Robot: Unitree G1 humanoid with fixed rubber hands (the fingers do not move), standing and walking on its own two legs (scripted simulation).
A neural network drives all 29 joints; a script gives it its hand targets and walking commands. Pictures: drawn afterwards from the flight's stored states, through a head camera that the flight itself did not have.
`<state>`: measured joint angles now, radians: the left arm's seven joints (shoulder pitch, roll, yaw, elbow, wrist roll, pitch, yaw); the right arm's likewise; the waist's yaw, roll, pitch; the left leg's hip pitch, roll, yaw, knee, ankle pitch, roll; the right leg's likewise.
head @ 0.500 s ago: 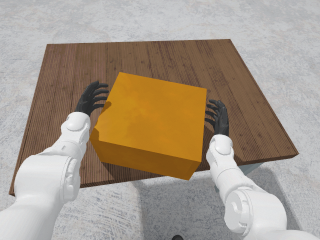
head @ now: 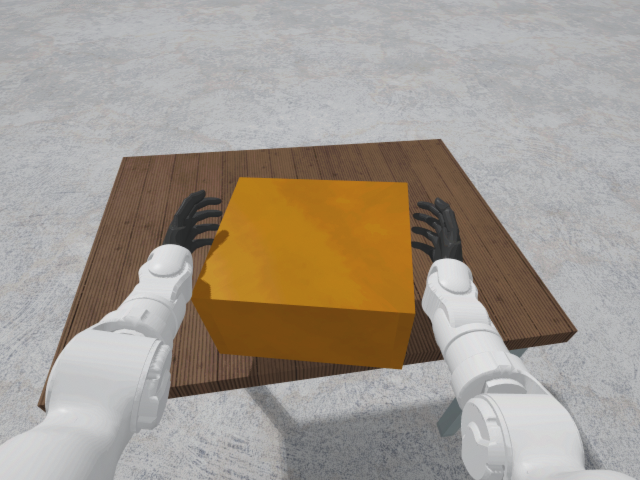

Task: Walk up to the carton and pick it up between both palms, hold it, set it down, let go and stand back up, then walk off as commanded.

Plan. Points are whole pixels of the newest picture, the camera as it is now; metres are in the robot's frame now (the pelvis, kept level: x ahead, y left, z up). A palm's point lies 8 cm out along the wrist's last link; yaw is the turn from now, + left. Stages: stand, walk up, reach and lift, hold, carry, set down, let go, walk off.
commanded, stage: reach and lift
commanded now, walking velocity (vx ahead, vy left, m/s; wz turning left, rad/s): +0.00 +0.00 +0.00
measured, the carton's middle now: (315, 266) +0.42 -0.05 +0.02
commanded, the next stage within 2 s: hold in 1.86 s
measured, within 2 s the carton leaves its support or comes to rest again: neither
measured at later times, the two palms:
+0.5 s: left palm (170, 224) +0.43 +0.14 +0.13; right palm (445, 221) +0.38 -0.21 +0.13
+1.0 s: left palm (161, 222) +0.40 +0.15 +0.15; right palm (452, 191) +0.39 -0.21 +0.17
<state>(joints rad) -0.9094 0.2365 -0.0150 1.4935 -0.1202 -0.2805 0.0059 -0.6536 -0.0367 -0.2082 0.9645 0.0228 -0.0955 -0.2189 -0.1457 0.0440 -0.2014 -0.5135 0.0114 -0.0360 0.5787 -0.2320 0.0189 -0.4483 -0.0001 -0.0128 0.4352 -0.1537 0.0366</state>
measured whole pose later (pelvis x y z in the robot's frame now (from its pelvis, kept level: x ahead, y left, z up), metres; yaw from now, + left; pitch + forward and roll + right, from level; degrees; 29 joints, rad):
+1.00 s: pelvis +0.00 -0.02 +0.01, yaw +1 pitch +2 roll -1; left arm -0.78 0.13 0.24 0.94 0.11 0.22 0.05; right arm -0.79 -0.18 -0.08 0.89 0.10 0.20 -0.14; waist -0.05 0.03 -0.16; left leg -0.29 0.01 -0.04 0.42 -0.18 -0.01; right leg -0.27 0.00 -0.01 0.37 -0.15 0.01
